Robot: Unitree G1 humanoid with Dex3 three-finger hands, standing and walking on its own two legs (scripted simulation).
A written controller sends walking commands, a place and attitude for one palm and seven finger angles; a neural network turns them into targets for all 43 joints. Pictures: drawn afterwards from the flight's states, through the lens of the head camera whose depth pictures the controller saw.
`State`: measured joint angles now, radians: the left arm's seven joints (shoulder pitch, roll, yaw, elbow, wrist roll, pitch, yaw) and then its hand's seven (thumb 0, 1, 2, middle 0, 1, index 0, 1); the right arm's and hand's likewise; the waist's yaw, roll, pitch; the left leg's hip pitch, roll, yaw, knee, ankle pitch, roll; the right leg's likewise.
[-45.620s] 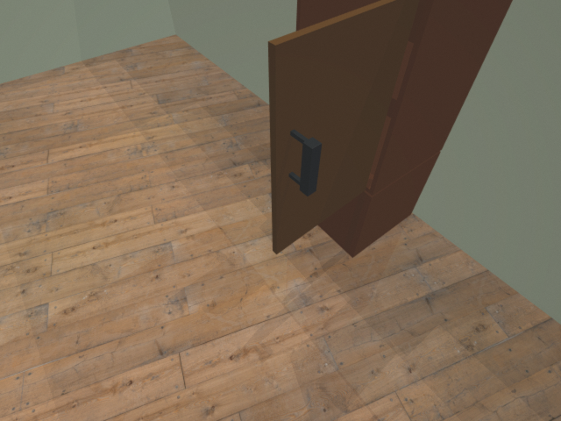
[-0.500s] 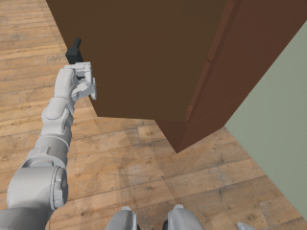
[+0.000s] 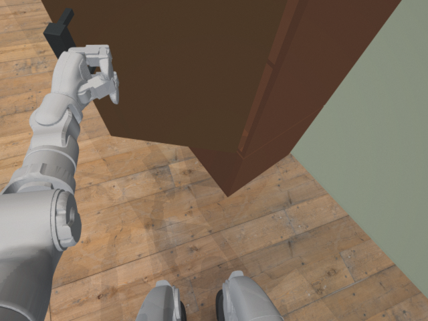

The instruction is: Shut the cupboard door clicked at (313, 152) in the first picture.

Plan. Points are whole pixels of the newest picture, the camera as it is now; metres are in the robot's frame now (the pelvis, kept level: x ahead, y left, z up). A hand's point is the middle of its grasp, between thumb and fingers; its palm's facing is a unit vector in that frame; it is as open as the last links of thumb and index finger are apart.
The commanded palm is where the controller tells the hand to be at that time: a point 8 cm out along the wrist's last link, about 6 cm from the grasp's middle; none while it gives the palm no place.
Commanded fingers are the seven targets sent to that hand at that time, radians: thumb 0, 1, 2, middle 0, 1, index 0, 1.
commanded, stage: push the door shut along its arc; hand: left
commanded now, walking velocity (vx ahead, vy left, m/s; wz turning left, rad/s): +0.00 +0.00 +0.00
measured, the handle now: (76, 53) +0.60 +0.20 +0.09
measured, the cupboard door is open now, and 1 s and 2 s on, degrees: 47 38 30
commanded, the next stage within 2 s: pull the fist back off the door in 1.02 s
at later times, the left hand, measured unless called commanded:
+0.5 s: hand (131, 55) +0.58 +0.10 +0.10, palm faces -0.32 -0.95 -0.01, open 3.1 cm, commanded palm +0.58 +0.14 +0.09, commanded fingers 0.00 0.90 0.90 -1.30 -1.50 -1.30 -1.50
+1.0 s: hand (141, 47) +0.59 +0.09 +0.10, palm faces -0.38 -0.92 -0.02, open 3.4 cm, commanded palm +0.63 +0.09 +0.09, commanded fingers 0.00 0.90 0.90 -1.30 -1.50 -1.30 -1.50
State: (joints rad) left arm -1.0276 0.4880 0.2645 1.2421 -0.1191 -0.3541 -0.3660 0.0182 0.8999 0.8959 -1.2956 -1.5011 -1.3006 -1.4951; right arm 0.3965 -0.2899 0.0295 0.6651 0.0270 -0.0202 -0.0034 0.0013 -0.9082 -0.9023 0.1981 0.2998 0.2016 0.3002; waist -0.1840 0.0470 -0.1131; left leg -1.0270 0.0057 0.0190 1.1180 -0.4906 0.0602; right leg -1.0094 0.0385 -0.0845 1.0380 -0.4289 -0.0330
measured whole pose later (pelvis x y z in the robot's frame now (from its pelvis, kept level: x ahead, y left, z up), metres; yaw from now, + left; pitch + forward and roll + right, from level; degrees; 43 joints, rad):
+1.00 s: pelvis +0.01 +0.00 -0.02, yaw +0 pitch +30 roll -5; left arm -1.43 0.62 0.18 1.40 -0.04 -0.19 -0.44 0.03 0.99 0.99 -1.30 -1.50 -1.30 -1.49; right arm 0.39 -0.28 0.05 0.72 -0.02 -0.07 -0.03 0.00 -0.91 -0.90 0.20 0.30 0.20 0.30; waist -0.28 0.06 -0.10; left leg -1.21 0.02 -0.02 1.23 -0.53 0.05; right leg -1.17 0.05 -0.12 1.12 -0.46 -0.05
